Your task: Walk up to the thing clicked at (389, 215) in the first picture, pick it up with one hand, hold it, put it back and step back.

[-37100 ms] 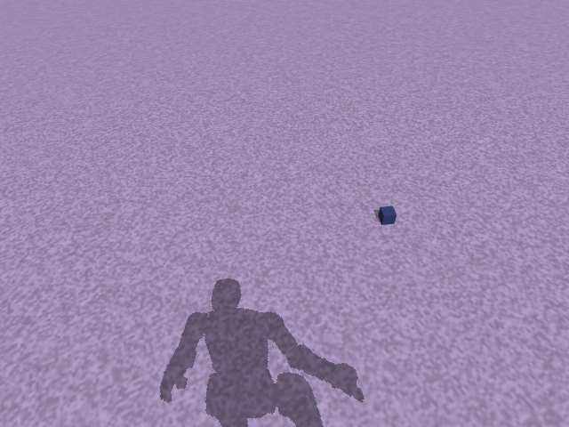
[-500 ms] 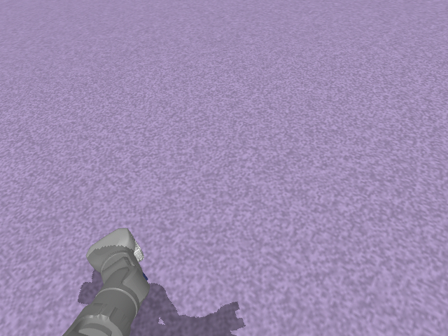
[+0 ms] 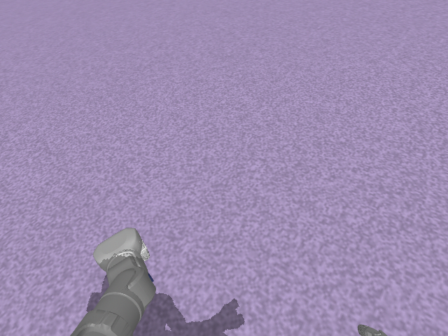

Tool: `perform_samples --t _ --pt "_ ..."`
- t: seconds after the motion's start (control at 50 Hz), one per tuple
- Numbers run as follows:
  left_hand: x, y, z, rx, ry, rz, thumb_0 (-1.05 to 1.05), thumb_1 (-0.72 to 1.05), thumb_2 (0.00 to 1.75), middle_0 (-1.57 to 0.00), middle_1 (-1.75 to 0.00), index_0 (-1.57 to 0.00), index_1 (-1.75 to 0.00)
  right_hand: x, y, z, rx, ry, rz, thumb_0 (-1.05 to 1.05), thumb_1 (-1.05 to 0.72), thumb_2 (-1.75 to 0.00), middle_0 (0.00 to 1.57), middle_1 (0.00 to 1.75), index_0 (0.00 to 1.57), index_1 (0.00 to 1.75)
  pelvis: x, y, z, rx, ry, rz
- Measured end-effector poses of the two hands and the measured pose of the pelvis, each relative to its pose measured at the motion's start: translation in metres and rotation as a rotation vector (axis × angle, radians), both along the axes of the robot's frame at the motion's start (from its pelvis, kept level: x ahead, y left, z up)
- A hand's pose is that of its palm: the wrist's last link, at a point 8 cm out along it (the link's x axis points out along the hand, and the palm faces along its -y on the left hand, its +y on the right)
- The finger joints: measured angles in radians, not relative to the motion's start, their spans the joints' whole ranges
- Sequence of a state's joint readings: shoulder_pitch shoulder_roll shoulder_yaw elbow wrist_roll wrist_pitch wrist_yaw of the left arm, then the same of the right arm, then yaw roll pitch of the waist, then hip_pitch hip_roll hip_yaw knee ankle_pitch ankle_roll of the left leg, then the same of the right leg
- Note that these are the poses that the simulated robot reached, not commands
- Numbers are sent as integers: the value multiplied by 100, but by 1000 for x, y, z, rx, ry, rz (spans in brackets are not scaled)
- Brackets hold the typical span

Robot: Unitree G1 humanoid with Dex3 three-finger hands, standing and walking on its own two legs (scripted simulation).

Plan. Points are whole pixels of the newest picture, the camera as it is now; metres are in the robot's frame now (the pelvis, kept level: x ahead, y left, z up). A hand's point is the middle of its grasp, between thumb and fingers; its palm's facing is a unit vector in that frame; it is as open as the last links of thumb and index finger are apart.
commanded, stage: hold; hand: left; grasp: from above
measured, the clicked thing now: (130, 274) +0.31 +0.24 -0.08
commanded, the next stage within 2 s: crouch in 1.28 s
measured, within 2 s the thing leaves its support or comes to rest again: neither
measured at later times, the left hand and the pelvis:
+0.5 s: hand (126, 270) +0.30 +0.22 -0.03, palm faces -0.33 -0.28 -0.90, open 7.2 cm; pelvis +0.00 +0.01 +0.00, yaw +0 degrees
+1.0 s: hand (121, 267) +0.29 +0.23 -0.01, palm faces -0.34 -0.28 -0.90, open 6.9 cm; pelvis +0.00 +0.01 +0.01, yaw +0 degrees
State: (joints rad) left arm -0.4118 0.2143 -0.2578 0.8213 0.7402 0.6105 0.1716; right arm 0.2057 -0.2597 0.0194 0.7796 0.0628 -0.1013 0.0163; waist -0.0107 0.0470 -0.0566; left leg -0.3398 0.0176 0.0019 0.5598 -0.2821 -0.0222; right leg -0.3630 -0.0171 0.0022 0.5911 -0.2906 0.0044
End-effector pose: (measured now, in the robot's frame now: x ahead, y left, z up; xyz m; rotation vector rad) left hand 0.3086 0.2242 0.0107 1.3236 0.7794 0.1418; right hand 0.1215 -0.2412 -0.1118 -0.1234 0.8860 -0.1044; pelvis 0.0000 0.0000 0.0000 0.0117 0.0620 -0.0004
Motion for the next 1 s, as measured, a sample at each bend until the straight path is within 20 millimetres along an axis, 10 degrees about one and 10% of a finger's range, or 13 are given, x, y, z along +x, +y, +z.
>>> perform_samples --t 1.0 --pt "-12 9 34 -13 1 -23 -8 24 23 -83 -37 -109 -42 38 22 21 15 -132 55 1 -91 -90 20 30 20 30 -2 6 5 -4 -52 0"
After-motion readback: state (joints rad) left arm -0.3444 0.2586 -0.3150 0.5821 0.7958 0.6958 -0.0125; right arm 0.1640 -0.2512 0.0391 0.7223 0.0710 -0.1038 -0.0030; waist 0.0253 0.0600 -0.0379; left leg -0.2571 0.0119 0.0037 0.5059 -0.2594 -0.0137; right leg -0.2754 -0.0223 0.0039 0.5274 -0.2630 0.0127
